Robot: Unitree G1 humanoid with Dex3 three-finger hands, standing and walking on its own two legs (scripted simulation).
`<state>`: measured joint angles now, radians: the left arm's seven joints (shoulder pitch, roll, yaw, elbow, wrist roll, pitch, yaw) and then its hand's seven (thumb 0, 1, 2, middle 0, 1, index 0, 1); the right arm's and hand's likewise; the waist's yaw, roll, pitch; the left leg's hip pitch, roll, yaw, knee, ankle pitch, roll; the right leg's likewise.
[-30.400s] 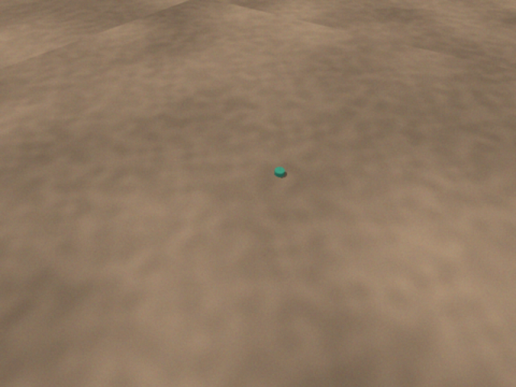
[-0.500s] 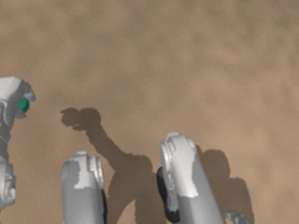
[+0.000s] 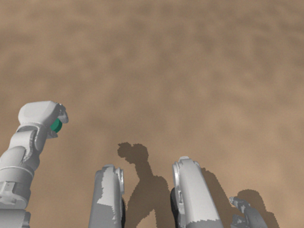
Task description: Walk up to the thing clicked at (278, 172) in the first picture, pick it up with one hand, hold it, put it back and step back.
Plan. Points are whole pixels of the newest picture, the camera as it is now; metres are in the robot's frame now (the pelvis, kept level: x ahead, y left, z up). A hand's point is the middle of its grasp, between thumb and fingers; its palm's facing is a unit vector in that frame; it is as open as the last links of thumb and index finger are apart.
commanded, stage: lift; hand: left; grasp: from above
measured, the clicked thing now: (50, 124) +0.44 +0.29 -0.12
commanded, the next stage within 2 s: hold in 0.90 s
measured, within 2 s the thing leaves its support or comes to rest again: neither
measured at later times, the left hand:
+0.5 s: hand (26, 113) +0.37 +0.23 +0.11, palm faces -0.44 -0.10 -0.89, open 6.3 cm
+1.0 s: hand (7, 87) +0.37 +0.22 +0.18, palm faces -0.46 -0.10 -0.88, open 6.3 cm
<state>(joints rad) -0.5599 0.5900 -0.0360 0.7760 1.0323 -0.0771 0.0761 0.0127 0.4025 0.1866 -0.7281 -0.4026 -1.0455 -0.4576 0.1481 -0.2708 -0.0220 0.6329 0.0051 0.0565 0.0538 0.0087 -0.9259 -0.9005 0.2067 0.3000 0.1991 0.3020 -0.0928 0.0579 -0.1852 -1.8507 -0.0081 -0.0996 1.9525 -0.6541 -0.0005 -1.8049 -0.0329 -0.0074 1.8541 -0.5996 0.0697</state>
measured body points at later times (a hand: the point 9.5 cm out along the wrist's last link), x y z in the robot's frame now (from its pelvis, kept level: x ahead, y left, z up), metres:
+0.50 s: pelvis +0.03 -0.01 +0.17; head +0.12 -0.02 +0.61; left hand +0.39 +0.23 +0.16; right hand +0.15 -0.28 +0.05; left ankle +0.08 +0.12 -0.44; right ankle +0.10 -0.16 -0.44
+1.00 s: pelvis +0.07 -0.01 +0.25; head +0.12 -0.03 +0.70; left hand +0.39 +0.22 +0.23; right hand +0.17 -0.27 +0.12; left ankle +0.08 +0.12 -0.44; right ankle +0.10 -0.16 -0.44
